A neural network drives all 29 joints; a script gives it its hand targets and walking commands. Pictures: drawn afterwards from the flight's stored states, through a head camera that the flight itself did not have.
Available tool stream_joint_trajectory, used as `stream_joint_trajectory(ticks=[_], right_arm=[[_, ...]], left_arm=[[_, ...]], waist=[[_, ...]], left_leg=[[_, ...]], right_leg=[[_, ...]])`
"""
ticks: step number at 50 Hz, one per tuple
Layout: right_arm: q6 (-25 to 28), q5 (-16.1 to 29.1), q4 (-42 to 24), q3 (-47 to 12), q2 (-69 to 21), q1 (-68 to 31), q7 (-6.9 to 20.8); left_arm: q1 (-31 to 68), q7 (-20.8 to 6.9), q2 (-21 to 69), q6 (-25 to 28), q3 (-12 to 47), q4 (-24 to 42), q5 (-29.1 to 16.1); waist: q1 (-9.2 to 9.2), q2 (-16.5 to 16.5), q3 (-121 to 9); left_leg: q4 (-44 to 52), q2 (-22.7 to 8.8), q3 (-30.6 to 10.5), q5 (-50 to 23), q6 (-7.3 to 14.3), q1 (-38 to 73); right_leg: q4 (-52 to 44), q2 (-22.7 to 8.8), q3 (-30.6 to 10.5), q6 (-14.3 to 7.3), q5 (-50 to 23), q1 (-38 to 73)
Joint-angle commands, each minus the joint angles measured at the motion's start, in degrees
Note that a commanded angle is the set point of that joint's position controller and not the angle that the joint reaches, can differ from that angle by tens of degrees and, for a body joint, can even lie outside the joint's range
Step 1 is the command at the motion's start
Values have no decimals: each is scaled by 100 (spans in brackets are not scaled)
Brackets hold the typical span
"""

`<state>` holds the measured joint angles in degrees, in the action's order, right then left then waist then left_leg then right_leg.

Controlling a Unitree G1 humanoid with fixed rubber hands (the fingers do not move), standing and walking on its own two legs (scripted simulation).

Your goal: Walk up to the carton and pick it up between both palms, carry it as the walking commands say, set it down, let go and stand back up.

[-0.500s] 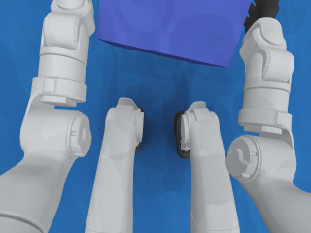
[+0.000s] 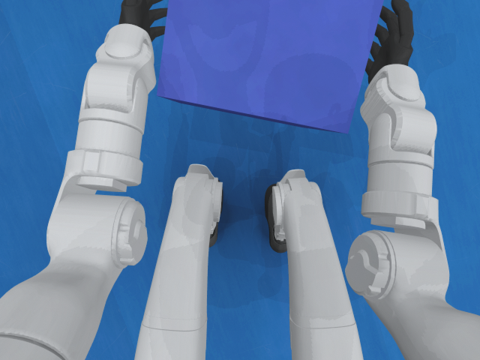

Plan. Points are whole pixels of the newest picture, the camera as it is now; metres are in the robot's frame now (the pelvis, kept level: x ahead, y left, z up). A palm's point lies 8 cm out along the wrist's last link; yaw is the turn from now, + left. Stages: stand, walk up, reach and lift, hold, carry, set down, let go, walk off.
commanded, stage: reach and lift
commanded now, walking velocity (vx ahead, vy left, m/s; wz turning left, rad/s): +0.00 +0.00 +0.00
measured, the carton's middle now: (260, 48) +0.52 -0.01 -0.15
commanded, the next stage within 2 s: none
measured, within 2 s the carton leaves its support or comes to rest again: neither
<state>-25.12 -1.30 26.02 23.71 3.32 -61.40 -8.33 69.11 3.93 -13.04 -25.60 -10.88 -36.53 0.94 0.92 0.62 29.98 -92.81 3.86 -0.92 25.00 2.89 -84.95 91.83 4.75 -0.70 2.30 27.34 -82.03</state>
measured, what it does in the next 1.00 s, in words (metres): rises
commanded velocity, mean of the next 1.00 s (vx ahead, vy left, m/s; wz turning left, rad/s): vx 0.00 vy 0.00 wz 0.00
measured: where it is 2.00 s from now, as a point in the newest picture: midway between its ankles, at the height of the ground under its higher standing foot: (243, 227)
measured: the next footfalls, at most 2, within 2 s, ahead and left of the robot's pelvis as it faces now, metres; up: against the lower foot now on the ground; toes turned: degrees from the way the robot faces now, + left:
none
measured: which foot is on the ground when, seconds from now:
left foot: down 0.00-1.00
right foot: down 0.00-1.00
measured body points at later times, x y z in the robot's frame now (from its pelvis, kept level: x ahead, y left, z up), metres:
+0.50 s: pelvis +0.00 +0.00 +0.05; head +0.29 +0.02 +0.39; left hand +0.51 +0.15 -0.04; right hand +0.47 -0.18 -0.03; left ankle +0.15 +0.08 -0.52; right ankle +0.14 -0.13 -0.52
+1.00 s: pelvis +0.01 +0.00 +0.11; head +0.26 +0.01 +0.48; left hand +0.48 +0.15 +0.04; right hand +0.45 -0.18 +0.05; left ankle +0.15 +0.08 -0.52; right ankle +0.14 -0.13 -0.52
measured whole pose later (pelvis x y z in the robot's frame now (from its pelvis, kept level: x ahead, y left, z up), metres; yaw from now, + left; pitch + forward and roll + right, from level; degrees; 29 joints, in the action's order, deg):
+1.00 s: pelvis +0.01 +0.00 +0.11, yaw +1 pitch +7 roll -2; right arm -26.7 -5.9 21.4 21.6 -0.2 -47.8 -6.2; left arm 54.1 3.2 -6.6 -26.1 -12.6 -30.8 4.4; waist 1.8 0.2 29.8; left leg -66.5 4.0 -2.4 18.4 2.4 -55.0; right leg 65.4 4.1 -1.9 1.5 20.2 -52.4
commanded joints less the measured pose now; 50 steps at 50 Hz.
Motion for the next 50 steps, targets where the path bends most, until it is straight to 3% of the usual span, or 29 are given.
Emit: stream_joint_trajectory(ticks=[1,22,50], right_arm=[[289,1117,-1360,-3862,-5383,-5143,1399],[263,1029,-1398,-4097,-5638,-4497,1521],[157,822,-1565,-4479,-6239,-3542,1927]], left_arm=[[4364,-1217,5810,416,2961,1700,-1037],[3830,-1279,6140,432,3188,1955,-1004],[3102,-1686,6772,424,3406,2074,-831]], waist=[[287,-319,-13699],[322,-324,-13147],[320,-234,-12150]], left_leg=[[1323,406,-455,-1493,-110,5201],[2280,354,-567,-1354,-138,5864],[3867,218,-730,-1324,-128,6870]], right_leg=[[-1103,544,118,-112,-1201,2760],[-2010,528,9,-127,-1267,3782],[-3590,360,-195,-219,-1487,5349]])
